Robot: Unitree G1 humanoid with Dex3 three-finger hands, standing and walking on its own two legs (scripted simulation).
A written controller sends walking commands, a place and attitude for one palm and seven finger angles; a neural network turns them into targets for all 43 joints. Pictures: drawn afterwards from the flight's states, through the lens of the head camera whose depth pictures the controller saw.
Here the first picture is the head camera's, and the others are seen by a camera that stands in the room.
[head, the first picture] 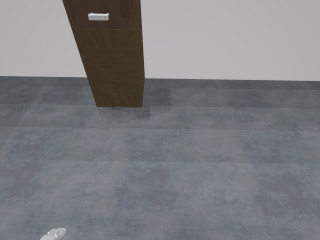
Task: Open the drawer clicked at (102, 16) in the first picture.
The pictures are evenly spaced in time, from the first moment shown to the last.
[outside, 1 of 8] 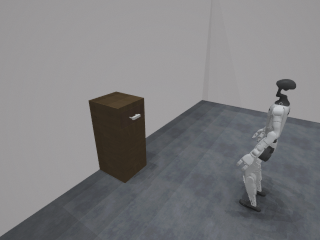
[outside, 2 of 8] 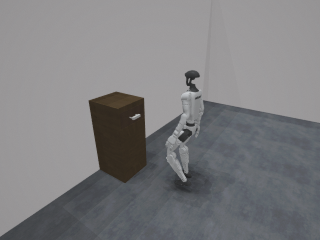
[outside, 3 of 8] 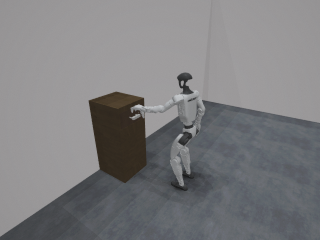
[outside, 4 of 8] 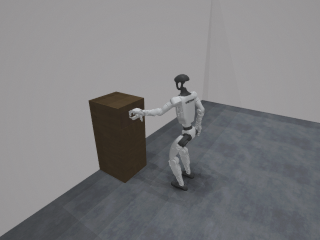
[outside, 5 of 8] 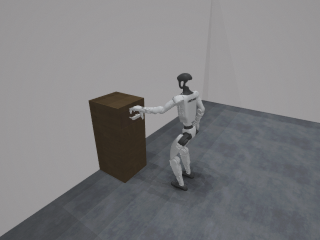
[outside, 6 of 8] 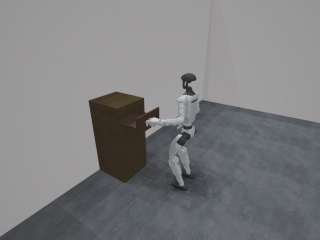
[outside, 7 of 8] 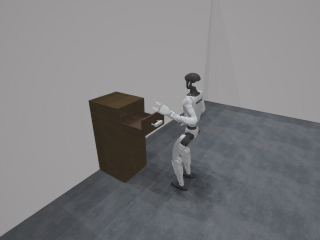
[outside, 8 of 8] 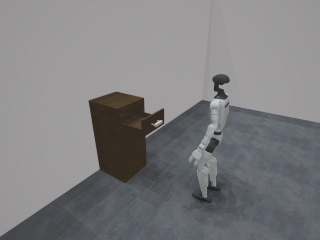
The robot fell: no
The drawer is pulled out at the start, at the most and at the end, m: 0.00 0.30 0.29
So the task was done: yes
